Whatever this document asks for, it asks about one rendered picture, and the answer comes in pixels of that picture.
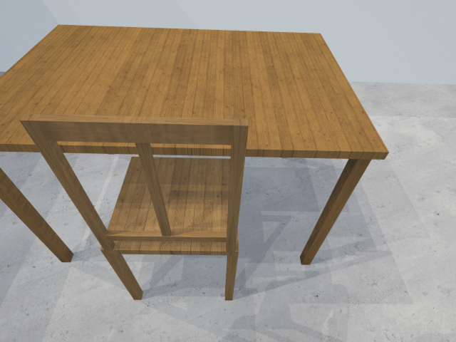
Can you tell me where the chair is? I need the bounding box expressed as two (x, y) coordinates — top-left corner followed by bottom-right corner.
(20, 114), (249, 301)

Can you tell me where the table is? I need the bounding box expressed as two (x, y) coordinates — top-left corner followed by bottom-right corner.
(0, 25), (389, 265)

